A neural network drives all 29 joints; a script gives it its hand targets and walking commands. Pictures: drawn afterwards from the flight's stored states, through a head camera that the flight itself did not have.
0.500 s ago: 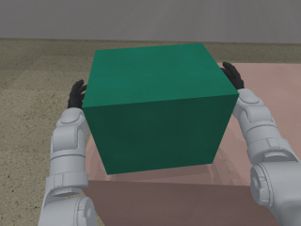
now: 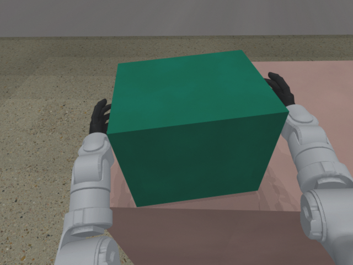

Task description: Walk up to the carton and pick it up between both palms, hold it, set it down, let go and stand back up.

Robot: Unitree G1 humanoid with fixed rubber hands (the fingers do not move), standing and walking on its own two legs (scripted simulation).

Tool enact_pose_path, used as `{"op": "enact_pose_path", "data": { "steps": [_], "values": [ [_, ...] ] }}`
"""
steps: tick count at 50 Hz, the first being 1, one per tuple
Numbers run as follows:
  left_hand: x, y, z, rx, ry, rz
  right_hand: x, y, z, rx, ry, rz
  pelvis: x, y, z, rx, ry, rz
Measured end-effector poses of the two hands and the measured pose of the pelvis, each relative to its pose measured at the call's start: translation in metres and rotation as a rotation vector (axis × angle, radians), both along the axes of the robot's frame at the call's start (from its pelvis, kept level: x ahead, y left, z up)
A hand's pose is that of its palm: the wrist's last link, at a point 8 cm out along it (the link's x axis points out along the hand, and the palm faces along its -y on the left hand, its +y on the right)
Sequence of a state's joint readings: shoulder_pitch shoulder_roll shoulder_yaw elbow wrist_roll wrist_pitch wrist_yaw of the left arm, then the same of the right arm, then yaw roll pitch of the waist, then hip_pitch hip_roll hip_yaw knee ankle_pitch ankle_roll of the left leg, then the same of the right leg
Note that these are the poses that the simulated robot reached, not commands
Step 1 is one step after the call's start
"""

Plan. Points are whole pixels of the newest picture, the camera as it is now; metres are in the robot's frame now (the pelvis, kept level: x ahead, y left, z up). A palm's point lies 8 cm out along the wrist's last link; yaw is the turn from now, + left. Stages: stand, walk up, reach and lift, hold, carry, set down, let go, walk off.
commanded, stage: set down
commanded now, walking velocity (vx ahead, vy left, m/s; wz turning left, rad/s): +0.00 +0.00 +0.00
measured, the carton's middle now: (189, 128) +0.45 +0.02 +0.07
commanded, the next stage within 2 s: none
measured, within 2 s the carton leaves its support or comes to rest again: rests again in 0.22 s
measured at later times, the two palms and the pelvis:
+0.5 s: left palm (94, 135) +0.37 +0.23 +0.12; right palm (272, 109) +0.45 -0.17 +0.14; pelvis +0.00 +0.00 +0.00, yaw +1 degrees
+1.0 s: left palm (94, 136) +0.37 +0.23 +0.12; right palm (272, 110) +0.45 -0.17 +0.14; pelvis +0.00 +0.00 +0.00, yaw +1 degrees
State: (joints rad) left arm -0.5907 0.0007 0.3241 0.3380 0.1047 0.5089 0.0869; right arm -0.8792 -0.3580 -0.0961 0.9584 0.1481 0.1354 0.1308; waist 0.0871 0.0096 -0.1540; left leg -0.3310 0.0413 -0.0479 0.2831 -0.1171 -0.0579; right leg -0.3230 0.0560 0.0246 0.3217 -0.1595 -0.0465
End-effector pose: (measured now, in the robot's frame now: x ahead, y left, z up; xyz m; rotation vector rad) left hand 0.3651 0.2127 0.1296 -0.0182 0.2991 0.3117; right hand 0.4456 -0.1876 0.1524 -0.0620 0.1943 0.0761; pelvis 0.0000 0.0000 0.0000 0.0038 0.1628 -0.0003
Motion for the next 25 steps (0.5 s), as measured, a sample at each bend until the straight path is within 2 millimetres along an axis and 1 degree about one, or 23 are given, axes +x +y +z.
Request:
{"op": "enact_pose_path", "data": {
  "steps": [12,25],
  "values": [
    [-0.001,0.011,-0.004,-0.022,-0.023,0.026,0.005,0.011,-0.007,-0.013,-0.021,0.018,-0.002,-0.003,0.001,0.006,0.008,0.011],
    [0.004,0.018,-0.008,-0.013,-0.051,0.017,0.007,0.017,-0.013,-0.012,-0.040,0.012,0.004,0.004,0.002,0.005,-0.002,0.017]
  ]
}}
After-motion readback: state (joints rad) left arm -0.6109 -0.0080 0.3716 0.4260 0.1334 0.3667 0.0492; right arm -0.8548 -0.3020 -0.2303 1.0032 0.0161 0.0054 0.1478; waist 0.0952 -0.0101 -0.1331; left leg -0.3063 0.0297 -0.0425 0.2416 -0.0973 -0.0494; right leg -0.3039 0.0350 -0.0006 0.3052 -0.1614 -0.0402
